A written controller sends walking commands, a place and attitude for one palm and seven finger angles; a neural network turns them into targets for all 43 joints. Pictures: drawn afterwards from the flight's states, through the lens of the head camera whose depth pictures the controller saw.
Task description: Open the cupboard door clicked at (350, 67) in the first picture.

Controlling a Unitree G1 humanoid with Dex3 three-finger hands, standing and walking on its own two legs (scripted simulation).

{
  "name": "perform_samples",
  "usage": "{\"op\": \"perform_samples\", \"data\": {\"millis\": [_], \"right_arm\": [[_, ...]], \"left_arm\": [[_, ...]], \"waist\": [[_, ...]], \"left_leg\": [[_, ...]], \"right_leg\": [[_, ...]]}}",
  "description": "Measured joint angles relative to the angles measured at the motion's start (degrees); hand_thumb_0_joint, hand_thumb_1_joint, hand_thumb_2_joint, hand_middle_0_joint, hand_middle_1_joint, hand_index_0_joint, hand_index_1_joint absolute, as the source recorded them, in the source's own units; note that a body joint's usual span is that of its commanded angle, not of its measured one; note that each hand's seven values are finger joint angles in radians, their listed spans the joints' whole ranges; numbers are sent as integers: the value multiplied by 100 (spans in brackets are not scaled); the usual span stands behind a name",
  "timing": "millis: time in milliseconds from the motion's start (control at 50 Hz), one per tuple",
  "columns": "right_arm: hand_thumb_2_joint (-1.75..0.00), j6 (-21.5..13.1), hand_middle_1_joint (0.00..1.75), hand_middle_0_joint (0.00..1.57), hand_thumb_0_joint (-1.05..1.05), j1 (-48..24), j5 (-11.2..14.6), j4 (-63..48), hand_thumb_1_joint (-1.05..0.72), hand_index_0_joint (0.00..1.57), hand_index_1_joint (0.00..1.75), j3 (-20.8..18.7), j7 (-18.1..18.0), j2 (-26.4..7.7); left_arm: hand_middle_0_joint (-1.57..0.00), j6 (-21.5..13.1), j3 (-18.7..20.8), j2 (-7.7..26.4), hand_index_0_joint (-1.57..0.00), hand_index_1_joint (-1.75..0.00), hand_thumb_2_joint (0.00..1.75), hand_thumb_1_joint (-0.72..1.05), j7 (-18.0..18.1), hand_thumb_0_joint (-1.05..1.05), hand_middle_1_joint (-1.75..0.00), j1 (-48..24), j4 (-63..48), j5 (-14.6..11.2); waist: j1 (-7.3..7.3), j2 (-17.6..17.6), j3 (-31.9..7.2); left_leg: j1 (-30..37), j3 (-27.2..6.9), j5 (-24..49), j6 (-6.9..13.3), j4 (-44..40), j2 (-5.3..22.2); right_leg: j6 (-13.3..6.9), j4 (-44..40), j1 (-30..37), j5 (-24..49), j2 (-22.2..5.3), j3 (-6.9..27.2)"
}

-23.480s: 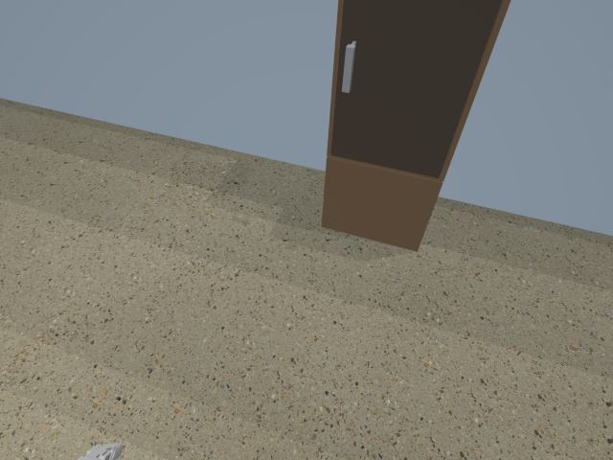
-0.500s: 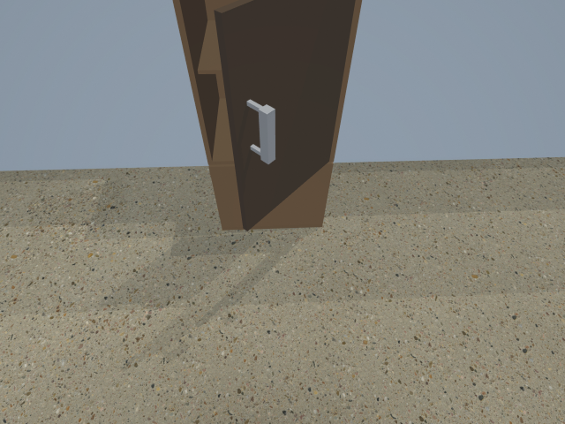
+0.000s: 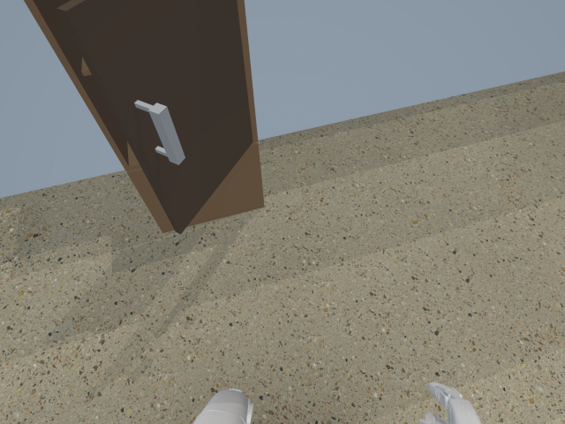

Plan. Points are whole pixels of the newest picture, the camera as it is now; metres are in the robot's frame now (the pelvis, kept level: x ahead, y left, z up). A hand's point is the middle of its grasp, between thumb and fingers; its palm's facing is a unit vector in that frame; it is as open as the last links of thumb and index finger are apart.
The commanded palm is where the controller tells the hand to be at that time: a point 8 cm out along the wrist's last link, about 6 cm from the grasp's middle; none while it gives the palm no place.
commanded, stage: walk to a spot facing it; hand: left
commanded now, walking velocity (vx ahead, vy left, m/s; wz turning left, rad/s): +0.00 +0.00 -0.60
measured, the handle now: (159, 132) +0.59 +0.31 +0.00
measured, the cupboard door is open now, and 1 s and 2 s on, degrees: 46 46 46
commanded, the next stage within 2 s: none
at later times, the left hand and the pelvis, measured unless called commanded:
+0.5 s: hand (153, 382) +0.17 +0.25 -0.17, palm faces -0.30 -0.93 -0.22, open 7.4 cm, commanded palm none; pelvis +0.03 +0.06 +0.00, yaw -19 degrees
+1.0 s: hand (221, 346) +0.24 +0.14 -0.18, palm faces -0.56 -0.81 -0.17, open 7.4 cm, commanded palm none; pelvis +0.10 +0.01 -0.01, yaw -37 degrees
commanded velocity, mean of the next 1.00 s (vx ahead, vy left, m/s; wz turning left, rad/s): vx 0.12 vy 0.00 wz -0.60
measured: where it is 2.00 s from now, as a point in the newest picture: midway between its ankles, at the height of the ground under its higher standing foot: (390, 364)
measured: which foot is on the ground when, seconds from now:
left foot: up 0.00-0.20, down 0.22-0.64, up 0.66-1.00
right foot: down 0.00-0.20, up 0.22-0.62, down 0.64-1.00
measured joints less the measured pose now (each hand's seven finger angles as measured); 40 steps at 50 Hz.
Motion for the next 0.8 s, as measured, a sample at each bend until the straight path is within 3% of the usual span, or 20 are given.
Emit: {"op": "perform_samples", "data": {"millis": [120, 200, 240, 280, 340, 400, 520, 600, 640, 680, 720, 800], "right_arm": [[-90, -60, 30, 20, 1, -104, 44, -185, -91, 20, 30, 52, 23, 124], [-90, -207, 30, 20, 1, 31, 73, -330, -91, 20, 30, 131, 30, 170], [-90, -305, 30, 20, 0, 193, 16, -366, -91, 20, 30, 153, 6, 159], [-90, -278, 30, 20, 0, 364, -68, -342, -91, 20, 30, 234, 0, 220], [-90, -243, 30, 21, 0, 690, -123, -305, -91, 20, 30, 319, 0, 259], [-90, -253, 30, 21, 0, 929, -125, -222, -90, 20, 30, 328, -5, 235], [-90, -290, 30, 21, 0, 1323, -127, -79, -90, 20, 30, 255, 27, 115], [-90, -260, 30, 21, 0, 1558, -131, 39, -90, 20, 30, 184, 65, -15], [-90, -222, 30, 21, 0, 1718, -85, 79, -90, 20, 30, 145, 92, -83], [-90, -89, 30, 21, 1, 1614, -40, 188, -90, 20, 30, 105, 86, -198], [-90, 4, 30, 20, 1, 1487, -31, 223, -91, 20, 30, 68, 78, -245], [-90, -20, 30, 20, 1, 1252, -74, 133, -91, 19, 30, 50, 176, -152]], "left_arm": [[-21, 47, 43, 144, -20, -30, 90, 90, -24, 1, -30, -35, -128, 43], [-21, 116, 83, 296, -20, -30, 90, 90, -27, 1, -30, -59, -175, 13], [-21, 163, 101, 393, -20, -30, 90, 90, -61, 1, -30, -170, -171, -31], [-21, 192, 151, 542, -20, -30, 90, 90, -114, 1, -30, -301, -213, 4], [-20, 191, 219, 694, -20, -30, 90, 91, -212, 1, -30, -440, -294, 43], [-20, 190, 213, 750, -19, -30, 90, 91, -276, 1, -30, -515, -368, 28], [-20, 262, 101, 679, -19, -30, 90, 91, -337, 1, -30, -696, -324, 2], [-20, 233, 3, 566, -19, -30, 90, 91, -363, 1, -30, -902, -337, -11], [-20, 133, -55, 550, -19, -30, 90, 91, -365, 1, -30, -941, -420, -7], [-20, -8, -78, 441, -19, -30, 90, 91, -276, 1, -30, -1003, -429, -14], [-20, -46, -119, 335, -19, -30, 90, 91, -205, 1, -30, -981, -450, -34], [-20, -74, -135, 234, -20, -30, 90, 90, -133, 1, -30, -753, -397, -27]], "waist": [[68, -170, -43], [-24, -222, -160], [-92, -194, -172], [-39, -303, -100], [-40, -301, -89], [-64, -229, -59], [-274, -84, 4], [-449, 16, 26], [-493, 1, -43], [-489, 125, 23], [-523, 201, 82], [-478, 80, 7]], "left_leg": [[228, -14, -116, 64, -903, -142], [851, -30, 489, 163, -2476, -177], [936, 24, 870, 479, -2684, -94], [1053, 207, 637, 513, -2641, -33], [1271, 383, 639, 462, -2962, 153], [1439, 622, 722, 455, -3212, 310], [1650, 1183, 555, 398, -3208, 534], [1649, 1497, 257, 272, -2839, 670], [1486, 1620, -1, 173, -2323, 719], [1032, 1266, -714, 90, -1076, 702], [578, 877, -845, 55, -49, 567], [29, 648, -274, -53, 370, 466]], "right_leg": [[127, 90, -42, -49, 89, 368], [306, 447, -234, -255, 221, 560], [417, 1302, -586, -1091, 197, 244], [582, 2479, -1011, -1582, 6, -210], [746, 3765, -1525, -1357, -281, -694], [833, 4149, -1738, -1073, -578, -907], [809, 3001, -1409, -1018, -908, -1268], [631, 1731, -823, -959, -840, -1507], [451, 867, -378, -297, -826, -1543], [310, 1041, -438, -639, -709, -1429], [277, 1011, -356, -712, -625, -1334], [278, 527, -74, -472, -539, -1021]]}}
